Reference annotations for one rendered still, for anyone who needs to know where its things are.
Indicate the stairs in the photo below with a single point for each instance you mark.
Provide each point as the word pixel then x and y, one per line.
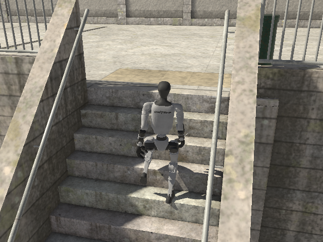
pixel 102 199

